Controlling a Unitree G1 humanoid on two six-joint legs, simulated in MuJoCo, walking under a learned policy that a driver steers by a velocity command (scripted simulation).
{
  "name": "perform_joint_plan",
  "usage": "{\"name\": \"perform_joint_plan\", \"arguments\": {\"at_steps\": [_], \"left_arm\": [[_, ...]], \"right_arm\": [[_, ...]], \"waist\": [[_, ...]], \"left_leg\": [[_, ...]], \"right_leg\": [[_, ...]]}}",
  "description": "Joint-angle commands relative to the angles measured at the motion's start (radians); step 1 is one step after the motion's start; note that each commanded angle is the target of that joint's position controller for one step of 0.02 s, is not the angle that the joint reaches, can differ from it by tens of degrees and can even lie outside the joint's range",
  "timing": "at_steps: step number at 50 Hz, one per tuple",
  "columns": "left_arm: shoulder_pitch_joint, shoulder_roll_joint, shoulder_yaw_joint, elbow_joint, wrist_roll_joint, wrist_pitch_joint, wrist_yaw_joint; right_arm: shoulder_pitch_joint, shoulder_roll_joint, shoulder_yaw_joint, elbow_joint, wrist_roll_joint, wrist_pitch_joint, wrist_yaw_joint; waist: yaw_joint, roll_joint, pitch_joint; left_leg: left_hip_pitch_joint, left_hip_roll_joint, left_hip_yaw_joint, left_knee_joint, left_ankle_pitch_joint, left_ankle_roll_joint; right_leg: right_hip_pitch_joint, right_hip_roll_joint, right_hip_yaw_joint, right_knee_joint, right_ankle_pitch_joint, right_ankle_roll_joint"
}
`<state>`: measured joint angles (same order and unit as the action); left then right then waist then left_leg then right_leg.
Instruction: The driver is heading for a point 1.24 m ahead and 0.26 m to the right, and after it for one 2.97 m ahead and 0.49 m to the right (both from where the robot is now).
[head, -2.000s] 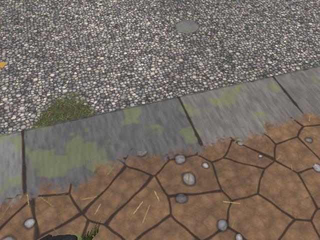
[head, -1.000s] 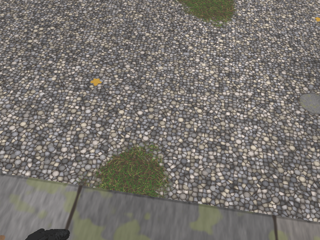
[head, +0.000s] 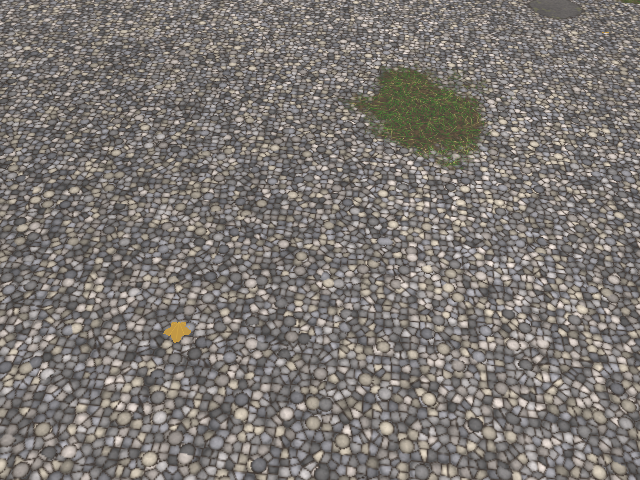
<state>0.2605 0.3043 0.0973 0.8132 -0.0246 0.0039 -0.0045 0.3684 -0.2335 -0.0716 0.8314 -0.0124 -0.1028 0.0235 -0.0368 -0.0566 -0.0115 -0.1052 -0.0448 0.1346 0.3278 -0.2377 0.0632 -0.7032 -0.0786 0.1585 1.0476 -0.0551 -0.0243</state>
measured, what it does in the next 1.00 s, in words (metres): goes down, turning right: right foot 0.19 m lower, then left foot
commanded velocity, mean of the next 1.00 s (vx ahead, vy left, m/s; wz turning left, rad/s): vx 0.50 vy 0.00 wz -0.27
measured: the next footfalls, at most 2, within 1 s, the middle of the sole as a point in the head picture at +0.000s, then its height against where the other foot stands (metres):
right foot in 0.40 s outside the picture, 0.19 m lower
left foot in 0.82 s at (359, 435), level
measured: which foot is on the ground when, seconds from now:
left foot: down 0.00-0.40, up 0.42-0.80, down 0.82-1.00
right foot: up 0.00-0.38, down 0.40-0.84, up 0.86-1.00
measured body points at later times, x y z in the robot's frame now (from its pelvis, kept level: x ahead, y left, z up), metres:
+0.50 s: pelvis +0.30 -0.14 -0.21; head +0.36 -0.16 +0.24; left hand +0.53 +0.07 -0.33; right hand +0.22 -0.40 -0.34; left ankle +0.17 +0.09 -0.66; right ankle +0.34 -0.23 -0.93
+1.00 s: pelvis +0.61 -0.16 -0.19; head +0.64 -0.15 +0.26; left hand +0.82 +0.06 -0.32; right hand +0.61 -0.44 -0.30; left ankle +0.67 -0.11 -0.93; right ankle +0.54 -0.30 -0.86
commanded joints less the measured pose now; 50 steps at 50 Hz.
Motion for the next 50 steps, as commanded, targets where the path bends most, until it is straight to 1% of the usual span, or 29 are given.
{"name": "perform_joint_plan", "arguments": {"at_steps": [1,3,6,13,14,16,18,19,20,21,22,23,24,25,26,27,29,32,35,37,39,41,42,43,44,45,46,47,50], "left_arm": [[-0.049,0.067,0.028,-0.065,-0.011,-0.021,-0.011],[-0.117,0.056,0.031,-0.097,0.000,-0.032,-0.020],[-0.153,0.019,0.019,-0.108,0.020,-0.030,-0.037],[-0.370,-0.022,-0.010,-0.190,-0.007,-0.015,-0.108],[-0.382,-0.037,-0.019,-0.187,-0.005,-0.017,-0.116],[-0.317,-0.033,-0.020,-0.140,-0.008,-0.022,-0.120],[-0.080,0.031,0.014,-0.033,0.006,-0.017,-0.098],[0.076,0.078,0.041,0.033,0.007,-0.008,-0.077],[0.202,0.141,0.056,0.088,0.027,-0.013,-0.061],[0.227,0.266,0.054,0.108,0.062,-0.033,-0.044],[0.281,0.274,0.050,0.090,0.045,-0.053,-0.046],[0.252,0.220,0.046,0.064,0.012,-0.039,-0.037],[0.228,0.184,0.034,0.051,0.004,-0.029,-0.032],[0.129,0.188,0.023,0.036,0.004,-0.032,-0.022],[-0.001,0.153,0.010,-0.024,0.025,-0.047,-0.021],[-0.109,0.113,-0.007,-0.042,0.028,-0.058,-0.018],[-0.161,0.110,-0.010,-0.042,0.026,-0.073,-0.012],[-0.103,0.097,-0.010,-0.011,0.014,-0.080,0.019],[-0.010,0.094,-0.009,0.028,0.003,-0.069,0.018],[0.035,0.101,-0.005,0.051,0.001,-0.060,0.014],[0.034,0.115,-0.001,0.063,0.005,-0.052,0.012],[-0.014,0.089,-0.008,0.053,0.012,-0.047,0.013],[0.025,0.055,-0.020,0.035,0.037,-0.052,0.015],[0.101,-0.008,-0.038,0.030,0.032,-0.075,0.005],[0.029,0.068,-0.026,0.024,0.014,-0.091,-0.005],[-0.086,0.090,-0.020,-0.007,-0.005,-0.103,-0.009],[-0.142,0.078,-0.021,-0.018,0.006,-0.109,-0.005],[-0.152,0.071,-0.019,-0.020,0.024,-0.111,0.000],[-0.127,0.059,-0.014,-0.006,0.038,-0.095,0.009]], "right_arm": [[0.004,-0.120,-0.030,-0.040,0.003,-0.025,-0.030],[0.028,-0.128,-0.032,-0.020,0.008,-0.019,-0.054],[0.065,-0.131,-0.032,-0.005,0.003,-0.010,-0.078],[0.155,-0.135,-0.032,-0.008,0.013,0.018,-0.089],[0.163,-0.109,-0.022,0.000,0.023,0.028,-0.094],[0.120,-0.132,-0.021,-0.017,0.030,0.042,-0.089],[0.121,-0.171,-0.023,-0.011,0.035,0.049,-0.075],[0.095,-0.179,-0.022,0.008,0.042,0.046,-0.062],[0.044,-0.171,-0.026,0.017,0.077,0.029,-0.051],[0.114,-0.076,-0.014,-0.019,0.020,0.010,-0.040],[0.188,-0.118,0.008,-0.073,0.039,-0.025,-0.022],[0.109,-0.151,0.002,-0.101,0.045,-0.032,-0.028],[0.066,-0.152,0.009,-0.112,0.052,-0.040,-0.028],[0.017,-0.135,0.005,-0.117,0.079,-0.045,-0.037],[-0.013,-0.161,-0.002,-0.105,0.067,-0.030,-0.053],[-0.018,-0.145,-0.004,-0.088,0.036,-0.001,-0.061],[0.001,-0.091,0.006,-0.087,0.001,0.016,-0.065],[-0.126,-0.082,0.013,-0.117,0.002,0.004,-0.047],[-0.227,-0.096,0.010,-0.138,0.028,0.004,-0.026],[-0.284,-0.098,0.008,-0.159,0.027,0.000,-0.011],[-0.263,-0.107,0.001,-0.163,0.029,0.001,0.000],[-0.044,-0.161,-0.034,-0.096,0.021,0.007,0.000],[0.087,-0.239,-0.057,-0.080,0.027,0.008,0.003],[0.155,-0.281,-0.063,-0.057,0.025,0.009,0.014],[0.127,-0.199,-0.041,-0.074,0.030,0.006,0.014],[0.043,-0.182,-0.035,-0.098,0.017,0.005,0.009],[-0.012,-0.177,-0.033,-0.114,0.008,0.008,0.007],[-0.046,-0.168,-0.030,-0.123,0.010,0.010,0.002],[-0.065,-0.156,-0.026,-0.132,0.020,0.006,-0.007]], "waist": [[0.011,0.128,0.068],[0.011,0.118,0.132],[-0.019,0.107,0.122],[-0.124,0.105,0.206],[-0.122,0.104,0.193],[-0.093,0.094,0.167],[0.005,0.101,0.032],[0.104,0.089,-0.059],[0.227,-0.042,-0.039],[0.133,-0.264,-0.109],[0.150,-0.255,-0.399],[0.166,-0.113,-0.489],[0.143,0.015,-0.419],[0.065,0.076,-0.349],[0.033,0.089,-0.230],[-0.020,0.133,-0.102],[-0.055,0.054,-0.015],[0.013,-0.057,-0.041],[0.071,-0.027,-0.011],[0.092,-0.005,0.038],[0.065,-0.012,0.058],[-0.043,0.030,-0.057],[-0.061,0.184,-0.155],[-0.033,0.425,-0.243],[-0.051,0.303,-0.193],[-0.055,0.216,-0.066],[-0.036,0.115,-0.013],[-0.007,0.080,-0.006],[0.039,0.130,-0.034]], "left_leg": [[0.111,0.315,-0.183,-0.097,0.133,0.108],[0.050,0.286,-0.094,-0.079,0.129,0.084],[0.011,0.301,-0.033,0.036,0.077,0.073],[0.142,0.396,-0.021,0.270,0.031,0.014],[0.086,0.395,0.015,0.319,0.029,0.000],[0.010,0.367,0.079,0.406,0.093,-0.040],[0.009,0.338,0.098,0.704,0.323,-0.059],[-0.054,0.302,0.095,0.948,0.411,-0.074],[-0.251,0.178,0.101,1.410,-0.101,-0.130],[-0.719,0.107,-0.001,1.778,-0.762,-0.146],[-0.841,0.102,-0.225,1.794,-0.659,-0.164],[-0.868,0.156,-0.242,1.688,-0.615,-0.164],[-0.919,0.186,-0.235,1.550,-0.500,-0.125],[-0.914,0.189,-0.247,1.356,-0.219,-0.094],[-0.861,0.205,-0.264,1.298,-0.168,-0.098],[-0.725,0.228,-0.259,1.136,-0.098,-0.135],[-0.529,0.251,-0.243,0.865,-0.067,-0.176],[-0.353,0.185,-0.185,0.504,0.209,-0.152],[-0.393,0.137,-0.153,0.355,0.282,-0.102],[-0.455,0.122,-0.147,0.308,0.225,-0.049],[-0.441,0.097,-0.127,0.274,0.154,0.002],[-0.142,0.038,-0.108,0.254,0.195,0.055],[0.117,0.174,-0.363,0.220,0.219,0.137],[0.362,0.357,-0.861,0.017,-0.040,0.273],[0.373,0.366,-0.944,-0.049,-0.268,0.242],[0.248,0.340,-0.818,-0.057,-0.239,0.206],[0.134,0.302,-0.720,-0.063,-0.127,0.193],[0.050,0.276,-0.652,-0.074,-0.021,0.183],[-0.018,0.218,-0.538,-0.116,0.145,0.172]], "right_leg": [[-0.196,-0.029,0.068,-0.058,0.142,-0.014],[-0.174,-0.002,0.047,-0.206,0.264,-0.007],[-0.099,0.017,-0.012,-0.279,0.424,-0.009],[-0.201,0.004,-0.092,-0.439,0.442,-0.028],[-0.122,-0.006,-0.105,-0.460,0.497,-0.040],[0.084,0.016,-0.161,-0.536,0.520,-0.044],[0.403,0.057,-0.205,-0.564,0.567,-0.052],[0.663,0.070,-0.222,-0.628,0.638,-0.079],[0.869,0.013,-0.172,-0.787,0.757,-0.166],[1.258,-0.062,-0.084,-0.347,1.182,-0.209],[1.458,-0.218,0.165,-0.235,1.213,-0.400],[1.406,-0.232,0.230,-0.350,0.875,-0.430],[1.291,-0.232,0.290,-0.481,0.468,-0.399],[1.040,-0.296,0.430,-0.610,0.000,-0.382],[0.803,-0.335,0.542,-0.655,-0.011,-0.385],[0.517,-0.295,0.433,-0.699,0.125,-0.363],[0.272,-0.190,0.263,-0.727,0.223,-0.327],[0.272,-0.045,0.039,-0.731,0.280,-0.248],[0.442,-0.086,0.050,-0.723,0.161,-0.212],[0.541,-0.128,0.069,-0.714,0.115,-0.195],[0.614,-0.143,0.041,-0.678,0.191,-0.169],[0.578,-0.052,-0.074,-0.422,0.428,-0.115],[0.378,0.049,-0.152,-0.104,0.214,-0.056],[0.062,0.187,-0.137,0.197,-0.443,-0.002],[-0.071,0.138,-0.037,0.255,-0.481,-0.021],[-0.112,0.094,-0.046,0.223,-0.392,-0.037],[-0.076,0.062,-0.058,0.155,-0.330,-0.042],[-0.016,0.032,-0.058,0.070,-0.279,-0.038],[0.098,0.020,-0.073,-0.086,-0.210,-0.003]]}}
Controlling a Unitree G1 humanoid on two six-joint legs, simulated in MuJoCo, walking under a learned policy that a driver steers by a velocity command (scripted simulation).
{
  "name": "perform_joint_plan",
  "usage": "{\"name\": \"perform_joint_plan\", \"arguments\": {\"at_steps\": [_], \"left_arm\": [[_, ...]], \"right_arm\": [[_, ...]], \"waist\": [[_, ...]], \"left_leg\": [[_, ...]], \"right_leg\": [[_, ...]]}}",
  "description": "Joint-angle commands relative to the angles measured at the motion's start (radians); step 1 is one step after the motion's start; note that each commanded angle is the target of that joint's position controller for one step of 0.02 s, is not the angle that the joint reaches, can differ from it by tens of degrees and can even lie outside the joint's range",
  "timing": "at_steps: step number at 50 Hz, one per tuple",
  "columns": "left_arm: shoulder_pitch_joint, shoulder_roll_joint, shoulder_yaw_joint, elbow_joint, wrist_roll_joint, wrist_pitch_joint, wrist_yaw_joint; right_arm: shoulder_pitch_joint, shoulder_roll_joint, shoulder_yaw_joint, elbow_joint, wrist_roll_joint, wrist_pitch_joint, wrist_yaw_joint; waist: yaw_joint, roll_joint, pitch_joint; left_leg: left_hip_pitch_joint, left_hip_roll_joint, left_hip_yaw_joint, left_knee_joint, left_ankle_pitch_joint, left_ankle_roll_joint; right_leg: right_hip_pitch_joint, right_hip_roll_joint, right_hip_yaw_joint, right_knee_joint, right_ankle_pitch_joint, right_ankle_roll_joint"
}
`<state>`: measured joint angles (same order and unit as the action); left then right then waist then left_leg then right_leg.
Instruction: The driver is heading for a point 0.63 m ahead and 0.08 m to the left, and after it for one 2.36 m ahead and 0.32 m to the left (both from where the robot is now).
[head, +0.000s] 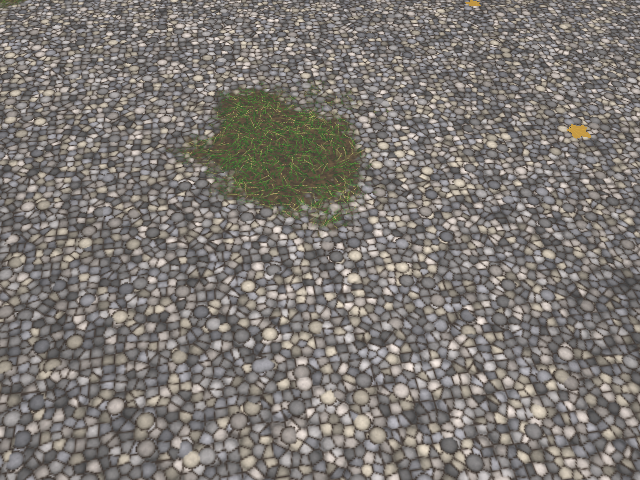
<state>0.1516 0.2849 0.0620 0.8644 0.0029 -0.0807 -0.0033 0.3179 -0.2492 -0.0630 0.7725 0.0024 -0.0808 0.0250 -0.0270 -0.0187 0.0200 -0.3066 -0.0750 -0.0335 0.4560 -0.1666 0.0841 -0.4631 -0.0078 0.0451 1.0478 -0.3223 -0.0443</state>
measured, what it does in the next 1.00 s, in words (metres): walks ahead, turning left: right foot, then left foot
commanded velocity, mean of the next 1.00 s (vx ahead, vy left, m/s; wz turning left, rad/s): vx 0.50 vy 0.00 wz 0.39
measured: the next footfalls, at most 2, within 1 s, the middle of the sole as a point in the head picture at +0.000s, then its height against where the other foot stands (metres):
right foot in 0.34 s outside the picture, level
left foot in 0.86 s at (195, 446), level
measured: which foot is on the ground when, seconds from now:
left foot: down 0.00-0.34, up 0.36-0.84, down 0.86-1.00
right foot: up 0.00-0.32, down 0.34-0.86, up 0.88-1.00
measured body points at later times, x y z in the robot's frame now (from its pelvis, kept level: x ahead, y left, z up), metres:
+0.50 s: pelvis +0.28 -0.03 +0.00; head +0.31 -0.03 +0.45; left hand +0.35 +0.26 -0.10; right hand +0.44 -0.28 -0.12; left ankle +0.18 +0.08 -0.65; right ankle +0.34 -0.13 -0.74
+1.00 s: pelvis +0.52 +0.12 +0.00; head +0.55 +0.14 +0.44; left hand +0.44 +0.39 -0.14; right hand +0.77 -0.05 -0.10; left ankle +0.52 +0.22 -0.74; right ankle +0.49 -0.07 -0.65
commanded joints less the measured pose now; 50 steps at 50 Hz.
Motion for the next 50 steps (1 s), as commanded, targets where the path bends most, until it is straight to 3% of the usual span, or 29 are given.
{"name": "perform_joint_plan", "arguments": {"at_steps": [1,7,12,14,16,17,18,19,20,21,22,23,24,26,29,33,36,39,41,42,43,44,45,46,47,48,50], "left_arm": [[-0.032,0.073,0.020,-0.063,0.013,-0.006,0.013],[-0.218,0.042,0.009,-0.130,0.001,-0.018,0.002],[-0.311,0.052,0.004,-0.185,-0.012,-0.040,-0.009],[-0.286,0.082,0.013,-0.185,-0.016,-0.055,-0.014],[-0.151,0.120,0.031,-0.150,-0.013,-0.068,-0.010],[-0.005,0.160,0.047,-0.122,-0.001,-0.071,-0.003],[0.167,0.222,0.063,-0.108,0.010,-0.061,0.006],[0.196,0.246,0.069,-0.076,0.004,-0.045,-0.004],[0.142,0.138,0.045,-0.100,-0.014,-0.039,-0.006],[0.095,0.086,0.031,-0.113,-0.015,-0.034,-0.004],[0.051,0.079,0.024,-0.115,-0.005,-0.029,-0.006],[0.034,0.063,0.020,-0.108,0.002,-0.027,-0.006],[0.028,0.057,0.016,-0.100,0.009,-0.029,-0.006],[0.036,0.069,0.021,-0.082,0.003,-0.037,-0.008],[0.042,0.108,0.033,-0.065,0.001,-0.040,-0.006],[0.061,0.136,0.034,-0.054,-0.003,-0.029,0.001],[0.146,0.156,0.033,-0.020,-0.016,-0.018,-0.001],[0.198,0.180,0.034,0.016,-0.034,0.004,-0.005],[0.195,0.213,0.037,0.031,-0.040,0.018,-0.001],[0.181,0.209,0.030,0.034,-0.042,0.024,0.001],[0.180,0.176,0.013,0.015,-0.025,0.015,0.002],[0.293,0.037,-0.031,-0.015,-0.007,-0.004,-0.012],[0.249,0.126,-0.008,0.013,-0.033,-0.024,-0.016],[0.158,0.174,0.011,-0.030,-0.063,-0.027,-0.018],[0.112,0.149,0.006,-0.043,-0.059,-0.026,-0.013],[0.097,0.135,0.009,-0.041,-0.042,-0.017,-0.008],[0.159,0.100,0.012,-0.018,-0.039,0.020,-0.003]], "right_arm": [[-0.003,-0.150,-0.038,-0.069,0.013,-0.017,-0.015],[0.082,-0.165,-0.043,-0.026,0.020,0.000,-0.042],[0.133,-0.158,-0.043,0.008,0.028,0.017,-0.045],[0.118,-0.165,-0.047,0.007,0.025,0.026,-0.052],[0.076,-0.156,-0.044,-0.011,0.025,0.033,-0.055],[0.038,-0.125,-0.032,-0.033,0.017,0.031,-0.050],[0.058,-0.073,-0.015,-0.059,0.006,0.026,-0.048],[0.205,-0.042,0.000,-0.077,0.034,0.019,-0.046],[0.187,-0.147,-0.020,-0.043,0.045,0.023,-0.049],[0.083,-0.184,-0.031,-0.055,0.037,0.028,-0.047],[0.034,-0.168,-0.032,-0.064,0.026,0.029,-0.048],[0.000,-0.154,-0.035,-0.078,0.016,0.030,-0.043],[-0.002,-0.136,-0.035,-0.085,0.021,0.033,-0.036],[-0.013,-0.094,-0.026,-0.105,0.029,0.041,-0.030],[-0.072,-0.087,-0.020,-0.143,0.022,0.046,-0.026],[-0.179,-0.074,-0.006,-0.179,0.024,0.034,-0.001],[-0.284,-0.050,0.008,-0.221,0.021,0.029,0.015],[-0.338,-0.069,0.006,-0.258,0.018,0.025,0.027],[-0.249,-0.121,-0.016,-0.243,0.006,0.022,0.025],[-0.095,-0.166,-0.040,-0.196,0.005,0.020,0.017],[0.074,-0.235,-0.066,-0.153,-0.005,0.026,-0.001],[0.128,-0.333,-0.079,-0.144,-0.020,0.028,-0.013],[0.153,-0.248,-0.059,-0.152,-0.017,0.027,-0.014],[0.091,-0.209,-0.042,-0.141,-0.016,0.023,-0.014],[0.031,-0.176,-0.033,-0.134,-0.010,0.016,-0.014],[-0.025,-0.143,-0.026,-0.126,-0.010,0.008,-0.009],[-0.089,-0.103,-0.020,-0.122,-0.015,-0.012,-0.004]], "waist": [[0.027,0.093,-0.065],[-0.028,0.111,-0.016],[-0.057,0.123,0.007],[-0.039,0.142,-0.001],[0.033,0.162,-0.061],[0.104,0.137,-0.170],[0.147,-0.010,-0.322],[0.070,-0.337,-0.382],[0.083,-0.196,-0.261],[0.100,-0.099,-0.135],[0.081,-0.038,-0.074],[0.068,-0.041,-0.033],[0.050,-0.059,-0.024],[0.042,-0.079,-0.019],[0.042,-0.052,-0.005],[0.076,-0.039,0.016],[0.113,-0.019,0.042],[0.097,-0.032,0.062],[0.015,-0.073,-0.005],[-0.075,-0.066,-0.090],[-0.143,-0.026,-0.219],[-0.079,0.227,-0.392],[-0.131,0.176,-0.491],[-0.118,0.152,-0.306],[-0.080,0.116,-0.196],[-0.043,0.102,-0.125],[0.020,0.123,-0.084]], "left_leg": [[0.173,0.242,-0.345,-0.251,0.111,0.155],[0.120,0.190,-0.272,-0.248,0.111,0.115],[0.169,0.205,-0.347,-0.183,0.102,0.105],[0.216,0.219,-0.393,-0.130,0.141,0.097],[0.206,0.187,-0.391,-0.022,0.269,0.069],[0.117,0.141,-0.343,0.154,0.294,0.038],[-0.094,0.040,-0.228,0.455,0.063,-0.017],[-0.380,-0.020,-0.161,0.694,-0.444,-0.051],[-0.469,0.074,-0.175,0.800,-0.390,-0.058],[-0.473,0.105,-0.143,0.802,-0.295,-0.063],[-0.440,0.135,-0.120,0.775,-0.224,-0.066],[-0.425,0.159,-0.116,0.740,-0.181,-0.067],[-0.390,0.180,-0.108,0.722,-0.155,-0.063],[-0.394,0.199,-0.081,0.693,-0.128,-0.069],[-0.441,0.208,-0.070,0.594,-0.032,-0.088],[-0.387,0.190,-0.013,0.353,0.184,-0.079],[-0.349,0.159,0.025,0.222,0.204,-0.058],[-0.328,0.122,0.050,0.137,0.077,-0.021],[-0.156,0.070,0.091,0.086,0.003,0.014],[0.073,0.047,0.108,0.024,0.083,0.044],[0.413,0.166,-0.014,0.092,0.186,0.088],[0.769,0.481,-0.504,0.044,0.105,0.252],[0.752,0.519,-0.661,-0.062,0.093,0.270],[0.623,0.475,-0.467,-0.081,0.138,0.215],[0.485,0.421,-0.328,-0.103,0.183,0.175],[0.362,0.382,-0.242,-0.144,0.202,0.152],[0.203,0.350,-0.140,-0.237,0.173,0.137]], "right_leg": [[-0.142,-0.045,0.034,-0.136,0.086,0.034],[-0.106,0.002,0.033,-0.461,0.370,0.087],[-0.053,0.033,0.038,-0.585,0.367,0.080],[-0.010,0.036,0.042,-0.625,0.306,0.063],[0.179,0.033,0.022,-0.677,0.292,0.020],[0.415,-0.054,0.082,-0.638,0.289,-0.032],[0.729,-0.240,0.313,-0.624,0.207,-0.110],[0.894,-0.423,0.712,-0.708,0.056,-0.241],[0.798,-0.403,0.673,-0.732,-0.087,-0.211],[0.656,-0.348,0.495,-0.754,-0.034,-0.164],[0.539,-0.303,0.389,-0.785,0.066,-0.141],[0.465,-0.275,0.319,-0.809,0.155,-0.135],[0.416,-0.246,0.246,-0.832,0.213,-0.124],[0.385,-0.236,0.163,-0.867,0.294,-0.135],[0.383,-0.243,0.062,-0.894,0.434,-0.152],[0.390,-0.201,-0.087,-0.902,0.484,-0.119],[0.437,-0.222,-0.113,-0.895,0.497,-0.116],[0.531,-0.267,-0.099,-0.843,0.630,-0.114],[0.560,-0.265,-0.098,-0.694,0.930,-0.098],[0.501,-0.228,-0.124,-0.525,0.988,-0.073],[0.276,-0.185,-0.131,-0.274,0.753,-0.038],[-0.125,-0.007,-0.119,0.129,-0.045,0.031],[-0.184,0.017,0.070,0.275,-0.271,0.031],[-0.268,-0.032,0.069,0.301,-0.220,0.028],[-0.269,-0.081,0.044,0.233,-0.138,0.028],[-0.239,-0.107,0.032,0.176,-0.084,0.034],[-0.116,-0.135,0.038,0.135,-0.005,0.043]]}}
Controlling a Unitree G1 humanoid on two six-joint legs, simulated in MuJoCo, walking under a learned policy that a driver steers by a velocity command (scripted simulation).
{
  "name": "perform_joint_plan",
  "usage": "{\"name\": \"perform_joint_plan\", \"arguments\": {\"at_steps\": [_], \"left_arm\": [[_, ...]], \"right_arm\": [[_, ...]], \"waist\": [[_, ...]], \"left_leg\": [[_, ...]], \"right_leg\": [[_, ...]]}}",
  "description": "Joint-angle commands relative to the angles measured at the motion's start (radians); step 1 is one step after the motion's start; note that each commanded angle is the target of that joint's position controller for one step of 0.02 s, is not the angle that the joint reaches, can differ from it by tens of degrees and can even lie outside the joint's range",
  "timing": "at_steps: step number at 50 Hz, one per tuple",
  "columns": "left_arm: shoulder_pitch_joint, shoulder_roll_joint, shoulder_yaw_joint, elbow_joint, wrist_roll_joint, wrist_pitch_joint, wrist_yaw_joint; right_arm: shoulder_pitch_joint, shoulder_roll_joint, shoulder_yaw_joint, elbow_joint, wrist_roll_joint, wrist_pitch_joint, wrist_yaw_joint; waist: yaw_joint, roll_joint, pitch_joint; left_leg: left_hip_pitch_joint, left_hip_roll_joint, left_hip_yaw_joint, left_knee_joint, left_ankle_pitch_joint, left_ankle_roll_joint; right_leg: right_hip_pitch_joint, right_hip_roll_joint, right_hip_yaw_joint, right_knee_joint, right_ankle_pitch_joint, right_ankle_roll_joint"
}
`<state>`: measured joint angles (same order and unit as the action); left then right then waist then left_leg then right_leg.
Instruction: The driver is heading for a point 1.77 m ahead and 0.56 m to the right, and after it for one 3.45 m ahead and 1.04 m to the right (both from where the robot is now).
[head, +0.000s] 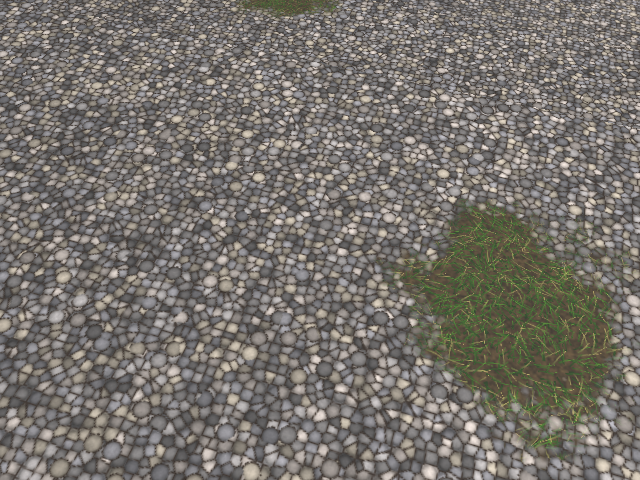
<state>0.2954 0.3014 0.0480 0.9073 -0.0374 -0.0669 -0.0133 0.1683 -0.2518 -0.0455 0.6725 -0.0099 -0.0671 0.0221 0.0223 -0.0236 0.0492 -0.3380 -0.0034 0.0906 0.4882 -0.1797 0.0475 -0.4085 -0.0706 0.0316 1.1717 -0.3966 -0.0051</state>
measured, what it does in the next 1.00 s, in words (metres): walks ahead, turning right: right foot, then left foot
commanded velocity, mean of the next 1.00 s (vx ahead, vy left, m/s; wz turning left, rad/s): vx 0.50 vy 0.00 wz -0.43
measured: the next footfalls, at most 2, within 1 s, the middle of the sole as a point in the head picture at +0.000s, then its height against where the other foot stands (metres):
right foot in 0.38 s outside the picture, level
left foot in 0.88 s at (381, 372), level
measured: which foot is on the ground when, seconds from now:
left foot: down 0.00-0.40, up 0.42-0.86, down 0.88-1.00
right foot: up 0.00-0.36, down 0.38-0.88, up 0.90-1.00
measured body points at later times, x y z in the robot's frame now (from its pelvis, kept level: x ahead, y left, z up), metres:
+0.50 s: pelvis +0.26 -0.09 -0.01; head +0.30 -0.11 +0.44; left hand +0.46 +0.14 -0.11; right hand +0.29 -0.39 -0.13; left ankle +0.18 +0.10 -0.64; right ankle +0.30 -0.17 -0.74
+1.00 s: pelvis +0.56 -0.14 +0.00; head +0.58 -0.15 +0.45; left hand +0.74 +0.07 -0.13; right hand +0.57 -0.45 -0.10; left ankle +0.65 -0.09 -0.74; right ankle +0.38 -0.20 -0.65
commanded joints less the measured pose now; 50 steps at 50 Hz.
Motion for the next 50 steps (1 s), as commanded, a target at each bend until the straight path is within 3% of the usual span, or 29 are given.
{"name": "perform_joint_plan", "arguments": {"at_steps": [1,4,8,12,15,17,18,19,20,21,22,23,24,25,26,30,35,38,40,42,43,44,45,46,47,48,49,50], "left_arm": [[0.030,0.054,0.021,-0.056,0.002,0.021,0.009],[-0.028,0.038,0.022,-0.086,0.009,0.042,0.014],[-0.127,0.022,0.017,-0.117,0.017,0.032,-0.009],[-0.251,0.019,0.009,-0.173,0.020,0.032,-0.031],[-0.287,0.038,0.015,-0.212,0.021,0.036,-0.044],[-0.225,0.068,0.033,-0.217,0.020,0.041,-0.046],[-0.107,0.099,0.055,-0.192,0.015,0.042,-0.043],[0.062,0.168,0.093,-0.144,0.011,0.046,-0.030],[0.155,0.285,0.126,-0.128,0.006,0.055,-0.008],[0.099,0.321,0.119,-0.173,0.012,0.037,-0.016],[0.093,0.226,0.091,-0.183,0.015,0.021,-0.026],[0.069,0.180,0.079,-0.178,0.016,0.009,-0.026],[0.005,0.149,0.069,-0.187,0.014,0.004,-0.024],[-0.050,0.108,0.057,-0.201,0.020,0.003,-0.019],[-0.075,0.097,0.051,-0.220,0.030,0.003,-0.013],[-0.039,0.140,0.062,-0.220,0.024,-0.003,0.013],[0.025,0.143,0.063,-0.204,0.016,0.011,0.031],[0.082,0.129,0.059,-0.177,0.015,0.014,0.031],[0.097,0.127,0.058,-0.165,0.019,0.018,0.033],[0.087,0.136,0.062,-0.162,0.023,0.024,0.034],[0.070,0.128,0.059,-0.167,0.023,0.026,0.033],[0.058,0.099,0.046,-0.179,0.030,0.026,0.029],[0.133,0.047,0.025,-0.193,0.048,0.021,0.030],[0.240,0.009,0.012,-0.187,0.013,0.008,0.027],[0.155,0.108,0.029,-0.183,0.000,0.002,0.026],[0.029,0.138,0.037,-0.211,0.002,0.000,0.025],[-0.030,0.125,0.034,-0.228,0.016,-0.002,0.024],[-0.048,0.110,0.036,-0.235,0.028,-0.006,0.021]], "right_arm": [[0.048,-0.099,-0.040,-0.013,-0.002,-0.037,-0.001],[0.036,-0.120,-0.051,0.019,-0.009,-0.051,-0.012],[0.054,-0.148,-0.061,0.052,-0.008,-0.047,-0.029],[0.111,-0.184,-0.075,0.091,0.011,-0.030,-0.037],[0.126,-0.207,-0.086,0.113,0.030,-0.008,-0.038],[0.104,-0.237,-0.094,0.111,0.039,0.006,-0.042],[0.082,-0.241,-0.093,0.107,0.044,0.016,-0.044],[0.092,-0.218,-0.082,0.102,0.041,0.019,-0.046],[0.123,-0.132,-0.054,0.068,0.003,0.009,-0.048],[0.156,-0.066,-0.025,0.029,0.003,-0.026,-0.040],[0.045,-0.159,-0.043,0.015,0.042,-0.056,-0.026],[-0.003,-0.163,-0.042,-0.001,0.058,-0.073,-0.022],[-0.008,-0.154,-0.042,0.011,0.036,-0.080,-0.030],[-0.003,-0.168,-0.052,0.021,0.012,-0.075,-0.037],[0.013,-0.170,-0.055,0.024,0.006,-0.064,-0.034],[-0.032,-0.123,-0.045,0.004,-0.005,-0.033,-0.035],[-0.198,-0.085,-0.024,-0.037,0.008,-0.041,-0.016],[-0.243,-0.101,-0.024,-0.048,0.016,-0.055,0.004],[-0.239,-0.121,-0.029,-0.051,0.015,-0.063,0.012],[-0.187,-0.142,-0.037,-0.041,0.014,-0.069,0.012],[-0.103,-0.161,-0.049,-0.017,0.010,-0.073,0.007],[0.024,-0.196,-0.063,0.008,-0.003,-0.077,0.002],[0.172,-0.268,-0.079,0.025,-0.013,-0.076,0.000],[0.251,-0.285,-0.089,0.078,0.001,-0.063,0.014],[0.227,-0.195,-0.065,0.069,0.028,-0.061,0.016],[0.156,-0.155,-0.051,0.060,0.026,-0.054,0.011],[0.105,-0.143,-0.041,0.052,0.013,-0.048,0.009],[0.076,-0.127,-0.034,0.054,0.005,-0.045,0.008]], "waist": [[-0.015,0.112,-0.098],[-0.003,0.096,-0.030],[-0.030,0.083,0.001],[-0.077,0.063,0.043],[-0.074,0.075,0.050],[-0.024,0.105,-0.012],[0.049,0.100,-0.077],[0.124,0.065,-0.169],[0.113,-0.144,-0.231],[0.036,-0.246,-0.380],[0.099,-0.102,-0.343],[0.085,-0.078,-0.227],[0.038,0.000,-0.152],[0.003,-0.010,-0.118],[-0.022,-0.029,-0.108],[-0.026,-0.010,-0.077],[0.040,-0.060,-0.043],[0.068,-0.065,-0.032],[0.061,-0.075,-0.025],[0.029,-0.100,-0.028],[-0.019,-0.098,-0.067],[-0.079,-0.071,-0.179],[-0.097,0.093,-0.344],[-0.067,0.377,-0.407],[-0.101,0.225,-0.286],[-0.109,0.129,-0.155],[-0.087,0.069,-0.084],[-0.063,0.068,-0.049]], "left_leg": [[0.193,0.281,-0.235,-0.306,0.180,0.180],[0.161,0.282,-0.132,-0.369,0.180,0.171],[0.198,0.248,0.012,-0.381,0.204,0.131],[0.293,0.284,0.069,-0.365,0.203,0.116],[0.399,0.314,0.092,-0.287,0.316,0.093],[0.427,0.309,0.120,-0.138,0.655,0.068],[0.401,0.282,0.148,0.031,0.785,0.043],[0.285,0.231,0.170,0.269,0.727,0.003],[-0.051,0.142,0.173,0.631,0.182,-0.063],[-0.342,-0.052,-0.060,0.887,-0.429,-0.099],[-0.454,0.004,-0.187,0.921,-0.379,-0.073],[-0.488,0.047,-0.172,0.870,-0.296,-0.044],[-0.439,0.092,-0.172,0.777,-0.219,-0.036],[-0.368,0.119,-0.174,0.696,-0.171,-0.040],[-0.309,0.130,-0.178,0.665,-0.137,-0.046],[-0.293,0.105,-0.146,0.473,-0.017,-0.103],[-0.214,0.036,-0.130,0.116,0.261,-0.120],[-0.192,0.030,-0.141,0.039,0.299,-0.097],[-0.199,0.031,-0.146,0.005,0.236,-0.067],[-0.148,0.021,-0.128,-0.015,0.146,-0.031],[-0.035,-0.001,-0.100,-0.052,0.144,-0.003],[0.181,0.057,-0.146,-0.019,0.178,0.046],[0.510,0.241,-0.390,0.023,0.184,0.145],[0.710,0.393,-0.824,-0.142,-0.105,0.270],[0.642,0.378,-0.840,-0.198,-0.327,0.232],[0.507,0.341,-0.692,-0.214,-0.300,0.191],[0.379,0.300,-0.585,-0.234,-0.180,0.179],[0.299,0.267,-0.516,-0.255,-0.083,0.177]], "right_leg": [[-0.155,-0.074,0.049,-0.002,0.087,0.011],[-0.227,-0.082,0.072,-0.093,0.200,0.027],[-0.233,-0.065,0.038,-0.327,0.419,0.021],[-0.247,-0.049,-0.020,-0.471,0.428,-0.009],[-0.259,-0.027,-0.060,-0.517,0.306,-0.051],[-0.135,0.039,-0.125,-0.518,0.201,-0.091],[0.022,0.091,-0.159,-0.554,0.205,-0.119],[0.282,0.137,-0.144,-0.598,0.250,-0.157],[0.560,-0.074,0.230,-0.649,0.238,-0.258],[0.758,-0.255,0.789,-0.840,0.034,-0.433],[0.747,-0.256,0.749,-0.912,0.005,-0.383],[0.641,-0.222,0.602,-0.901,0.054,-0.343],[0.496,-0.175,0.486,-0.894,0.153,-0.304],[0.387,-0.140,0.401,-0.902,0.262,-0.283],[0.318,-0.119,0.367,-0.923,0.325,-0.280],[0.222,-0.077,0.265,-0.956,0.497,-0.282],[0.184,-0.020,0.211,-0.941,0.368,-0.216],[0.249,-0.063,0.254,-0.902,0.332,-0.209],[0.324,-0.099,0.295,-0.856,0.362,-0.199],[0.371,-0.118,0.314,-0.801,0.478,-0.183],[0.374,-0.085,0.292,-0.715,0.620,-0.165],[0.316,-0.031,0.249,-0.537,0.657,-0.137],[0.097,0.070,0.180,-0.229,0.379,-0.089],[-0.218,0.183,0.126,0.043,-0.173,-0.031],[-0.335,0.121,0.178,0.132,-0.155,-0.035],[-0.364,0.079,0.141,0.125,-0.062,-0.038],[-0.339,0.039,0.102,0.085,0.006,-0.035],[-0.311,0.005,0.090,0.021,0.056,-0.031]]}}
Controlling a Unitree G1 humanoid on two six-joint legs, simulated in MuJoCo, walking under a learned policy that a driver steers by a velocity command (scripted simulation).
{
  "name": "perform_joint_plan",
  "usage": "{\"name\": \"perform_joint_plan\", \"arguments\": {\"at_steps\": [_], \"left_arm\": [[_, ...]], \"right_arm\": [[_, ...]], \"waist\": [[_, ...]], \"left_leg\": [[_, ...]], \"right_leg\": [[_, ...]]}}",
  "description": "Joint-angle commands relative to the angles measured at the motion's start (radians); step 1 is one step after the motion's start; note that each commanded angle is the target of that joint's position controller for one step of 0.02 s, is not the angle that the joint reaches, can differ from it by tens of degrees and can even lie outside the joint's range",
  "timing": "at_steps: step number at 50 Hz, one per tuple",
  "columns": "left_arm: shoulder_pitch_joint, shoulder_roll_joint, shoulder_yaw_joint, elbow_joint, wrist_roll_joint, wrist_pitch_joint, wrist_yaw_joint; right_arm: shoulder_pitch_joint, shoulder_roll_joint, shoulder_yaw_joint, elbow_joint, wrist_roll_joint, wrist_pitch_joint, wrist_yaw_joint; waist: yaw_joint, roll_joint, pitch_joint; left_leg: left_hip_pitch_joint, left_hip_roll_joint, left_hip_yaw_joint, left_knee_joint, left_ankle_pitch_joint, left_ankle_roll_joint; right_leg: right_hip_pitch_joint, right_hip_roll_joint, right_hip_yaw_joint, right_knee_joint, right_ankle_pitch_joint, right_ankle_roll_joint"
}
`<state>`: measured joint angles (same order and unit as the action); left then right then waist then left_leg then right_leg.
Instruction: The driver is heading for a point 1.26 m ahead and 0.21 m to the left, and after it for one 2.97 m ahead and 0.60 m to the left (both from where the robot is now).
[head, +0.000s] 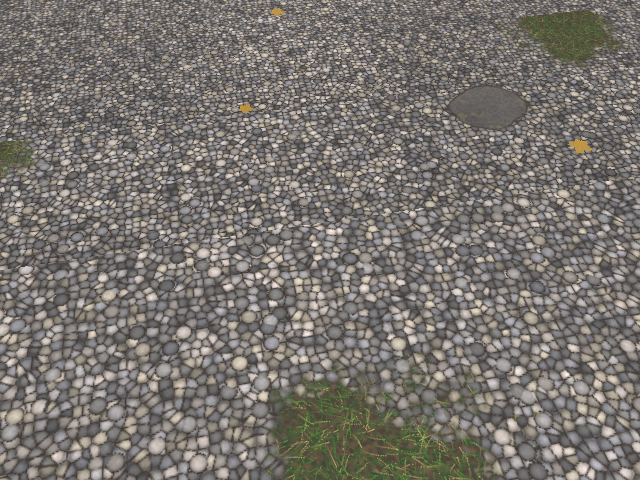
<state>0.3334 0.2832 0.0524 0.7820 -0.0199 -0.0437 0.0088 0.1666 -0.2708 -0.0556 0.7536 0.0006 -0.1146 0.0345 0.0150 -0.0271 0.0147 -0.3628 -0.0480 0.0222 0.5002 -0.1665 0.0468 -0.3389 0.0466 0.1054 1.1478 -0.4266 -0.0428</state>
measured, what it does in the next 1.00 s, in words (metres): walks ahead: right foot, then left foot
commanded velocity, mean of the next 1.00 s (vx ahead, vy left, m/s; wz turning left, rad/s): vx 0.50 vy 0.00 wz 0.15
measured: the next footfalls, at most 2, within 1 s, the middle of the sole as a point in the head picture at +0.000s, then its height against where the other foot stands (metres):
right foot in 0.40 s outside the picture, level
left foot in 0.94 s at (286, 396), level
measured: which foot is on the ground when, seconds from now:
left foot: down 0.00-0.42, up 0.44-0.92, down 0.94-1.00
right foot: up 0.00-0.38, down 0.40-0.96, up 0.98-1.00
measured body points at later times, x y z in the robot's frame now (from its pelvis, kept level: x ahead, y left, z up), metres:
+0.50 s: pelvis +0.27 -0.05 +0.00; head +0.31 -0.07 +0.45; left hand +0.47 +0.20 -0.08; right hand +0.30 -0.33 -0.14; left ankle +0.14 +0.09 -0.65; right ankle +0.35 -0.14 -0.73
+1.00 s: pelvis +0.55 +0.00 -0.02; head +0.59 +0.02 +0.43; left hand +0.52 +0.29 -0.15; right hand +0.79 -0.20 -0.11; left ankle +0.62 +0.10 -0.73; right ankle +0.38 -0.15 -0.67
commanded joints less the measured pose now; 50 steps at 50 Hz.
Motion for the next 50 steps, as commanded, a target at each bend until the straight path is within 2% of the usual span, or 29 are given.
{"name": "perform_joint_plan", "arguments": {"at_steps": [1,2,4,6,9,12,15,17,18,19,20,21,22,23,24,25,26,27,29,32,37,42,43,45,46,47,48,49,50], "left_arm": [[-0.070,0.112,0.031,-0.108,0.011,-0.029,-0.005],[-0.054,0.093,0.028,-0.102,0.008,-0.027,-0.006],[-0.068,0.066,0.020,-0.109,0.012,-0.022,-0.007],[-0.135,0.050,0.012,-0.132,0.018,-0.023,-0.007],[-0.225,0.030,0.002,-0.151,0.016,-0.031,-0.015],[-0.315,0.029,-0.002,-0.173,0.007,-0.038,-0.027],[-0.377,0.043,0.001,-0.201,0.001,-0.044,-0.041],[-0.365,0.063,0.008,-0.206,0.003,-0.049,-0.049],[-0.316,0.082,0.017,-0.194,0.006,-0.050,-0.049],[-0.202,0.112,0.035,-0.161,0.011,-0.050,-0.044],[-0.039,0.165,0.058,-0.118,0.017,-0.048,-0.034],[0.095,0.268,0.080,-0.103,0.037,-0.042,-0.025],[0.125,0.230,0.071,-0.084,0.017,-0.034,-0.028],[0.069,0.169,0.049,-0.089,0.010,-0.032,-0.029],[0.005,0.140,0.039,-0.097,0.011,-0.031,-0.027],[-0.056,0.114,0.030,-0.099,0.019,-0.033,-0.030],[-0.097,0.085,0.021,-0.102,0.026,-0.040,-0.032],[-0.118,0.080,0.022,-0.098,0.031,-0.046,-0.034],[-0.121,0.088,0.028,-0.077,0.030,-0.065,-0.034],[-0.092,0.108,0.036,-0.041,0.038,-0.074,-0.023],[-0.060,0.134,0.039,-0.004,0.029,-0.067,-0.007],[0.016,0.151,0.046,0.047,0.012,-0.031,-0.001],[0.012,0.159,0.049,0.048,0.009,-0.021,0.003],[-0.010,0.187,0.056,0.038,0.006,-0.001,0.017],[-0.025,0.201,0.059,0.031,0.007,0.011,0.025],[-0.036,0.195,0.054,0.023,0.003,0.014,0.033],[-0.002,0.142,0.033,-0.002,0.031,-0.001,0.034],[0.068,0.035,-0.003,-0.044,0.040,-0.036,0.013],[-0.033,0.136,0.020,-0.055,0.007,-0.074,-0.005]], "right_arm": [[0.068,-0.096,-0.018,-0.026,-0.013,0.000,-0.007],[0.070,-0.091,-0.016,-0.020,-0.010,-0.001,-0.007],[0.087,-0.113,-0.020,-0.003,0.001,-0.005,-0.011],[0.105,-0.145,-0.028,0.011,0.005,-0.001,-0.018],[0.134,-0.161,-0.029,0.031,0.013,0.011,-0.025],[0.194,-0.172,-0.028,0.062,0.019,0.021,-0.027],[0.231,-0.179,-0.030,0.089,0.023,0.037,-0.029],[0.228,-0.195,-0.035,0.099,0.024,0.049,-0.034],[0.213,-0.206,-0.038,0.099,0.025,0.053,-0.037],[0.196,-0.203,-0.036,0.097,0.026,0.058,-0.040],[0.190,-0.174,-0.022,0.084,0.015,0.057,-0.042],[0.266,-0.080,0.010,0.049,-0.004,0.042,-0.039],[0.295,-0.067,0.019,0.063,0.007,0.022,-0.032],[0.217,-0.164,-0.007,0.048,0.030,0.008,-0.024],[0.134,-0.169,-0.008,0.025,0.040,0.002,-0.020],[0.102,-0.154,-0.008,0.023,0.031,0.006,-0.022],[0.107,-0.149,-0.014,0.030,0.021,0.018,-0.025],[0.135,-0.127,-0.012,0.041,0.022,0.033,-0.024],[0.151,-0.093,-0.007,0.048,0.024,0.057,-0.029],[0.083,-0.087,-0.012,0.026,0.021,0.065,-0.034],[-0.060,-0.054,0.001,-0.019,0.015,0.052,-0.008],[-0.172,-0.047,0.008,-0.094,0.018,0.056,0.022],[-0.175,-0.054,0.004,-0.108,0.019,0.055,0.029],[-0.119,-0.082,-0.013,-0.117,0.015,0.061,0.035],[-0.014,-0.117,-0.034,-0.098,0.015,0.064,0.032],[0.143,-0.172,-0.066,-0.063,0.018,0.066,0.019],[0.268,-0.273,-0.095,-0.045,0.022,0.078,-0.007],[0.213,-0.311,-0.092,-0.076,0.030,0.072,-0.006],[0.237,-0.230,-0.070,-0.081,0.023,0.069,-0.002]], "waist": [[-0.033,0.099,-0.019],[-0.024,0.120,-0.028],[-0.020,0.121,-0.023],[-0.034,0.100,-0.009],[-0.064,0.096,0.003],[-0.100,0.095,0.021],[-0.106,0.101,0.043],[-0.080,0.112,0.034],[-0.045,0.120,0.005],[0.020,0.112,-0.064],[0.090,0.087,-0.182],[0.092,-0.111,-0.349],[0.088,-0.252,-0.436],[0.095,-0.154,-0.286],[0.076,-0.100,-0.170],[0.044,-0.038,-0.090],[0.012,-0.045,-0.055],[-0.013,-0.065,-0.045],[-0.032,-0.060,-0.027],[-0.021,-0.027,0.006],[0.031,-0.010,0.044],[0.068,-0.006,0.073],[0.059,-0.015,0.066],[0.013,-0.055,0.007],[-0.049,-0.068,-0.054],[-0.133,-0.040,-0.138],[-0.157,0.125,-0.248],[-0.059,0.303,-0.374],[-0.132,0.158,-0.384]], "left_leg": [[0.280,0.282,-0.394,-0.286,-0.023,0.169],[0.263,0.264,-0.354,-0.302,0.027,0.170],[0.241,0.264,-0.294,-0.328,0.129,0.187],[0.241,0.263,-0.245,-0.351,0.196,0.194],[0.238,0.225,-0.154,-0.359,0.235,0.163],[0.253,0.228,-0.123,-0.348,0.225,0.149],[0.342,0.273,-0.142,-0.309,0.248,0.138],[0.396,0.298,-0.148,-0.259,0.331,0.120],[0.405,0.292,-0.134,-0.198,0.462,0.107],[0.383,0.257,-0.097,-0.070,0.602,0.086],[0.265,0.209,-0.060,0.136,0.554,0.053],[-0.094,0.086,-0.002,0.521,0.161,-0.012],[-0.300,0.000,-0.095,0.728,-0.406,-0.031],[-0.403,0.066,-0.137,0.803,-0.381,-0.020],[-0.416,0.113,-0.106,0.779,-0.291,-0.012],[-0.384,0.148,-0.091,0.718,-0.218,-0.017],[-0.330,0.177,-0.099,0.665,-0.165,-0.022],[-0.276,0.188,-0.104,0.647,-0.130,-0.031],[-0.254,0.188,-0.114,0.617,-0.085,-0.047],[-0.333,0.176,-0.151,0.508,0.057,-0.064],[-0.295,0.147,-0.076,0.231,0.296,-0.050],[-0.366,0.126,-0.021,0.123,0.181,-0.008],[-0.355,0.113,0.000,0.115,0.128,0.007],[-0.236,0.048,0.069,0.119,0.011,0.044],[-0.096,0.006,0.094,0.112,-0.013,0.068],[0.152,-0.018,0.072,0.040,0.065,0.109],[0.460,0.178,-0.232,0.037,0.154,0.188],[0.747,0.394,-0.799,-0.112,0.022,0.401],[0.747,0.380,-0.772,-0.173,-0.037,0.356]], "right_leg": [[-0.330,-0.135,0.010,0.003,0.115,0.009],[-0.305,-0.142,-0.003,-0.033,0.124,0.015],[-0.313,-0.153,-0.028,-0.108,0.143,0.032],[-0.340,-0.161,-0.044,-0.225,0.225,0.051],[-0.299,-0.145,-0.070,-0.418,0.401,0.057],[-0.245,-0.114,-0.094,-0.541,0.497,0.057],[-0.261,-0.100,-0.091,-0.606,0.451,0.031],[-0.224,-0.088,-0.095,-0.641,0.381,0.003],[-0.144,-0.067,-0.113,-0.659,0.356,-0.014],[0.022,-0.041,-0.140,-0.690,0.371,-0.042],[0.283,-0.095,-0.090,-0.658,0.403,-0.084],[0.683,-0.356,0.283,-0.641,0.379,-0.214],[0.774,-0.454,0.615,-0.790,0.229,-0.307],[0.665,-0.416,0.525,-0.825,0.127,-0.262],[0.523,-0.372,0.387,-0.847,0.147,-0.227],[0.383,-0.334,0.285,-0.887,0.212,-0.207],[0.289,-0.302,0.214,-0.924,0.272,-0.189],[0.226,-0.288,0.167,-0.958,0.298,-0.186],[0.162,-0.285,0.082,-1.006,0.366,-0.192],[0.180,-0.284,-0.019,-1.032,0.447,-0.182],[0.215,-0.256,-0.175,-1.045,0.486,-0.130],[0.420,-0.317,-0.222,-0.957,0.621,-0.113],[0.448,-0.326,-0.232,-0.917,0.716,-0.104],[0.475,-0.325,-0.264,-0.772,1.066,-0.079],[0.454,-0.308,-0.284,-0.621,1.193,-0.060],[0.343,-0.268,-0.309,-0.402,1.131,-0.023],[0.074,-0.204,-0.315,-0.075,0.680,0.024],[-0.318,0.023,-0.155,0.261,-0.143,0.081],[-0.420,-0.039,0.011,0.289,-0.127,0.054]]}}
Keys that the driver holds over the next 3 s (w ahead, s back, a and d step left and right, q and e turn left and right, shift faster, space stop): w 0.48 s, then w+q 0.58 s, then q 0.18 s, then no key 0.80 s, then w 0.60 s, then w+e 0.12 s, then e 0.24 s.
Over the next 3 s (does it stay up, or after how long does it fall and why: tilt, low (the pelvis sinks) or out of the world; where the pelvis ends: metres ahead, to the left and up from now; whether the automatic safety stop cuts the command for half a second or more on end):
stays up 1.10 0.26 -0.02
